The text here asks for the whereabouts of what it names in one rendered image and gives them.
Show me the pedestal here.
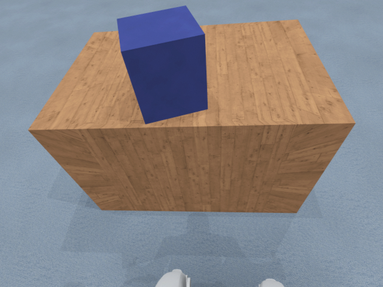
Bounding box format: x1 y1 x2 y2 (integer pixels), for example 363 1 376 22
28 20 355 213

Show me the left robot thigh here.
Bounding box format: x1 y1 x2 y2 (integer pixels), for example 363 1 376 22
155 271 191 287

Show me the carton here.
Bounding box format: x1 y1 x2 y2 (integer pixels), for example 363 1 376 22
117 5 208 124

